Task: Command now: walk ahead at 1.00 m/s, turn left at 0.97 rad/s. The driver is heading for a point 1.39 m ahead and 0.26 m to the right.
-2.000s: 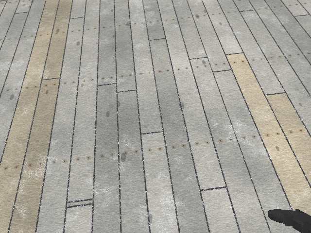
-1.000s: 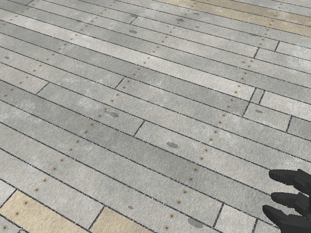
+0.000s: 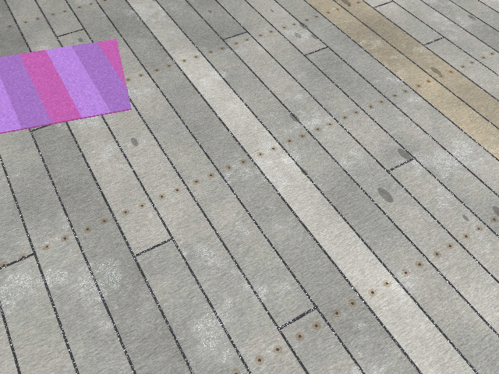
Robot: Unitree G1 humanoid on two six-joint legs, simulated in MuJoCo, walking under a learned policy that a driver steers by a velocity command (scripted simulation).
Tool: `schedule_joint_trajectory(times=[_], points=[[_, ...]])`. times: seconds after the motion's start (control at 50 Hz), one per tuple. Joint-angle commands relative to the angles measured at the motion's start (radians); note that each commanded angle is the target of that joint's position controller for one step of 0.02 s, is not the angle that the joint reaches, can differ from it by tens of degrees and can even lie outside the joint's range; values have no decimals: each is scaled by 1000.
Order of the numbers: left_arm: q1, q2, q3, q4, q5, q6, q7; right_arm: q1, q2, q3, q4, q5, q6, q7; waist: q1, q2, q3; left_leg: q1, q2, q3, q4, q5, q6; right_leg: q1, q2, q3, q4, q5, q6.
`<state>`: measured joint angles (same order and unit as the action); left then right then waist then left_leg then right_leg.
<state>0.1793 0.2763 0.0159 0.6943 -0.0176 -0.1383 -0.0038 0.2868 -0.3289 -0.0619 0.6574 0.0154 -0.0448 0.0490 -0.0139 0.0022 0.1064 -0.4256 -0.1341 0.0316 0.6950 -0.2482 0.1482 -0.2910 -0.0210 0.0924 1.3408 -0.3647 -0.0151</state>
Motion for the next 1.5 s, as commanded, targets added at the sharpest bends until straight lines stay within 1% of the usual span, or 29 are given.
schedule_joint_trajectory(times=[0.02, 0.16, 0.24, 0.28, 0.32, 0.34, 0.36, 0.38, 0.42, 0.46, 0.66, 0.74, 0.76, 0.78, 0.8, 0.84, 0.92, 1.06, 1.1, 1.16, 1.18, 1.2, 1.22, 1.24, 1.26, 1.28, 1.3, 1.36, 1.5], points=[[26, 162, 42, -92, 23, -13, 7, 2, -144, -41, -87, -21, -43, -14, 50, -41, -111, 284, 255, -637, -458, -171, 198, -330, -53, 88, -115, 47, 7], [-254, 54, 18, -184, 34, 3, -7, 44, -131, -38, -28, 16, -27, -65, -48, 14, 2, -46, 111, -377, -485, -14, 95, -91, 27, -33, -699, 480, 99], [-298, 112, 44, -202, -1, -9, -16, 124, -90, -35, 30, 31, -25, -73, -90, 79, -13, 154, 166, -430, -403, -40, 54, -82, 10, 6, -842, 541, 89], [-236, 138, 59, -189, -10, -12, -17, 134, -95, -41, 53, 20, -13, -76, -53, 135, -25, 283, 234, -457, -321, 151, 51, -80, -12, 7, -838, 456, 59], [76, 215, 105, -122, -16, -2, -4, 88, -99, -31, 41, -29, -1, -56, 118, 148, -221, 339, 201, -365, 10, 609, 4, 199, 8, -73, -783, 309, -5], [301, 239, 101, -81, -2, 8, 5, 84, -26, -4, 19, -47, -3, -53, 194, 30, -386, 120, 158, -331, 383, 442, -18, 539, -99, 101, -688, 112, -56], [341, 322, 114, -20, 16, 8, -21, 312, 80, 28, 21, 38, -26, -43, 56, -599, -496, -233, -22, -220, 775, -239, -103, 770, -354, 787, -999, -306, -295], [309, 186, 86, -35, 5, 9, -31, 224, -18, 30, 33, 54, -32, -50, 105, -395, -370, -363, 70, -228, 794, -196, -78, 695, -326, 944, -1124, -557, -264], [241, 142, 73, -35, 19, 25, -28, -88, -64, 27, -33, 4, -60, -43, 118, -16, -147, -354, 134, -165, 691, -118, -59, 430, -221, 645, -1103, -241, -219], [221, 125, 64, -22, 25, 24, -32, -177, -36, 28, -64, -33, -83, -36, 74, -18, -97, -258, 175, -172, 487, -90, -64, 294, -119, 471, -1112, 21, -211], [271, 145, 75, 15, -35, 52, 10, -356, -17, 35, -123, -10, -111, -19, 58, -92, -7, 187, 118, -132, -136, 307, -178, -78, -92, 356, -1184, 95, -184], [263, 132, 70, 18, -19, 68, 4, -132, -124, -28, -89, 6, -106, -52, -92, -72, -163, 494, 163, -141, -188, 139, -129, -44, -23, 279, -782, 392, -94], [246, 71, 48, -15, 14, 68, 4, 106, -182, -49, -56, 3, -94, -66, -186, 31, -359, 794, 336, -321, -163, -83, -77, -198, 31, 199, -447, 264, -63], [384, -45, 7, -61, -49, 54, 5, 176, -257, -60, -18, -15, -77, -51, -97, 430, -509, 1006, 574, -873, -350, -493, 81, -485, 92, 94, -101, -174, -27], [329, 36, 18, -39, -72, 64, 22, 113, -160, -45, -31, -11, -72, -47, -112, 332, -366, 886, 559, -935, -417, -608, 63, -612, 6, 64, 36, -106, -26], [161, 90, 36, -47, -28, 75, 22, 58, -71, -25, -4, -16, -64, -54, -109, 79, -147, 659, 481, -578, -417, -246, 14, -621, -67, 14, 40, 25, -27], [69, 14, 31, -108, -36, 112, -11, -34, 4, -11, 49, -28, -67, -45, -16, 94, -32, 403, 411, -259, -495, 37, -4, -551, -161, 12, -58, 62, -30], [-133, 46, 17, -180, -12, 98, -64, -50, -124, -36, 86, -18, -82, -58, -18, -32, 66, 318, 335, 129, -609, 343, -61, -414, -103, -134, -492, 463, -44], [-156, 90, 35, -188, -17, 94, -74, -2, -166, -38, 95, -24, -75, -60, -7, 9, 9, 389, 326, 179, -539, 797, -88, -252, -2, -227, -558, 480, -82], [112, 208, 91, -145, -33, 107, -74, -10, -269, -64, 74, -17, -35, -67, 187, 139, -142, 463, 381, 187, -86, 1418, -93, 40, 103, -281, -555, 269, -147], [370, 278, 132, -68, -31, 121, -59, -55, -258, -60, 52, -18, -33, -71, 316, 91, -263, 281, 356, 175, 229, 1308, -107, 409, 105, -215, -608, 322, -194], [426, 323, 147, -31, -45, 145, -34, -63, -114, -21, 44, -17, -60, -65, 291, -188, -239, -30, 154, 172, 719, 192, -157, 651, 18, -31, -656, 368, -255], [263, 381, 129, -110, -11, 121, -37, 133, -35, 23, -52, -5, -108, -44, 61, -400, -459, -389, 37, -73, 1003, -323, -172, 874, -235, 700, -905, -120, -508], [279, 269, 116, -141, 1, 106, -35, -9, -159, 8, -56, 12, -140, -34, 165, -154, -506, -392, 110, -216, 915, -193, -119, 806, -237, 806, -1049, -419, -435], [266, 259, 110, -122, 14, 83, -37, -113, -153, 6, -97, 40, -144, -39, 125, -45, -265, -427, 125, -180, 803, -157, -110, 596, -223, 756, -1130, -366, -377], [205, 229, 101, -115, 11, 61, -41, -120, -123, 14, -77, 12, -138, -54, 62, 107, -184, -356, 182, -188, 680, -112, -109, 428, -189, 663, -1120, -217, -336], [159, 220, 96, -117, 9, 51, -42, -97, -111, 16, -55, -20, -130, -58, 21, 101, -133, -248, 206, -190, 593, -106, -117, 268, -121, 511, -1058, 61, -322], [77, 163, 77, -119, 9, 53, -21, -67, -109, 5, -44, -22, -85, -54, -44, 16, -55, -169, 233, -189, 436, -79, -182, 28, -64, 426, -1137, 36, -334], [208, 176, 91, -30, -17, 78, 28, -357, -33, 21, -146, -31, -100, -29, 108, -42, -13, 113, 127, -81, -156, 529, -227, -138, 41, 237, -1063, 165, -181]])
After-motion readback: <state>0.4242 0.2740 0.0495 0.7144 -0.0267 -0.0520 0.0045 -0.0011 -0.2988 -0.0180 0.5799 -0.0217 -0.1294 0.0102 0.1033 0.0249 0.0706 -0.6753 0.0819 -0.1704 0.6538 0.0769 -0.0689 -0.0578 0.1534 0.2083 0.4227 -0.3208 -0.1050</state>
